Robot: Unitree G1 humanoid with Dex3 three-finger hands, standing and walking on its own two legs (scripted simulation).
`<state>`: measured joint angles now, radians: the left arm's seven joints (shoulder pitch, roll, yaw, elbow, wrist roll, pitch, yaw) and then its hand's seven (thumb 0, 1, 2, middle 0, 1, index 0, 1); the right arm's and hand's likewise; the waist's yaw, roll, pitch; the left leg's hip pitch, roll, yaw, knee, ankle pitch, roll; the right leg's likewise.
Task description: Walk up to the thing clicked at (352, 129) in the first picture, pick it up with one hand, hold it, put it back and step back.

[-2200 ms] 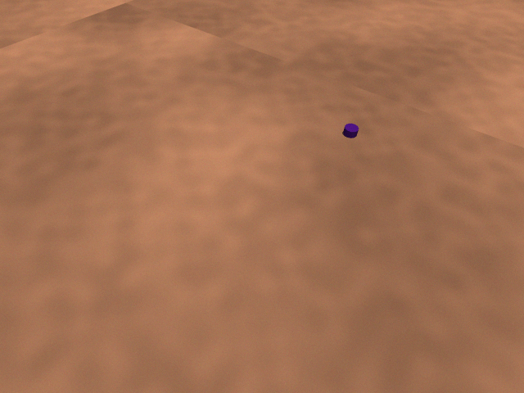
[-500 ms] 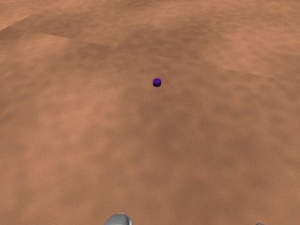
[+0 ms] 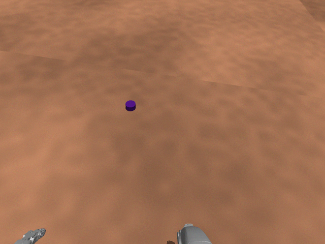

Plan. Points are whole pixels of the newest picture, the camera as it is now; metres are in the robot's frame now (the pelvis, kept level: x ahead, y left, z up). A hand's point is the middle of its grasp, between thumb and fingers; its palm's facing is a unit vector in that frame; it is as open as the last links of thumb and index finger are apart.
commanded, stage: walk up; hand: left
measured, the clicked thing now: (130, 105) +1.25 +0.18 -0.75
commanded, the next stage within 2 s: none
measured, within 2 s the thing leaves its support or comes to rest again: neither
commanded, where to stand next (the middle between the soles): +0.85 -0.04 m, yaw -3 degrees
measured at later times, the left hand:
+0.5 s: hand (83, 191) +0.29 +0.22 -0.13, palm faces -0.06 -0.92 -0.38, open 7.4 cm
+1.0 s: hand (86, 129) +0.53 +0.26 -0.14, palm faces -0.13 -0.93 -0.35, open 7.4 cm
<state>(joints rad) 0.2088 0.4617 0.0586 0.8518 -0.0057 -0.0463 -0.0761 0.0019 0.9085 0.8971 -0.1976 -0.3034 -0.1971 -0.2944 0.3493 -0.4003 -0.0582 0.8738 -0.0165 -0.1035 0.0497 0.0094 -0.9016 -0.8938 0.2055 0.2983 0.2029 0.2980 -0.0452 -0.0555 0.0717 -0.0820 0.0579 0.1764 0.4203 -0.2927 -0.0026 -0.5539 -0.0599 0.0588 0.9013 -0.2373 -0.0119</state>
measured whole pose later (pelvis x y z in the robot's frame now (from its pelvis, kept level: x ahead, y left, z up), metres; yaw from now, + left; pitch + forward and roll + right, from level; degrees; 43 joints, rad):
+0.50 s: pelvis +0.24 -0.05 +0.00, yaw -4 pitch -2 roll -1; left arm 0.34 0.37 0.04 0.87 0.01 -0.09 -0.04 0.00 0.90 0.90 -0.20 -0.30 -0.20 -0.30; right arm 0.25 -0.44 -0.07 0.86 -0.02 -0.03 0.07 0.01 -0.91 -0.89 0.20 0.30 0.20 0.30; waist 0.03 0.07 0.08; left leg -0.55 0.11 -0.02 0.88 -0.20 -0.01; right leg -0.12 0.05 -0.04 0.41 -0.25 -0.05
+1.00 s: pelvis +0.44 -0.01 +0.00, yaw -4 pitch -3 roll +1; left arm 0.28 0.43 0.05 0.88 0.01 -0.04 -0.06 0.00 0.91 0.90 -0.20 -0.30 -0.20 -0.29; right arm 0.33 -0.39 -0.05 0.84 -0.01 -0.08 0.05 0.01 -0.90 -0.89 0.21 0.30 0.20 0.30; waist -0.02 -0.05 0.09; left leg -0.11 0.02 0.12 0.44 -0.27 0.03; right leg -0.51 -0.10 0.02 0.82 -0.23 0.00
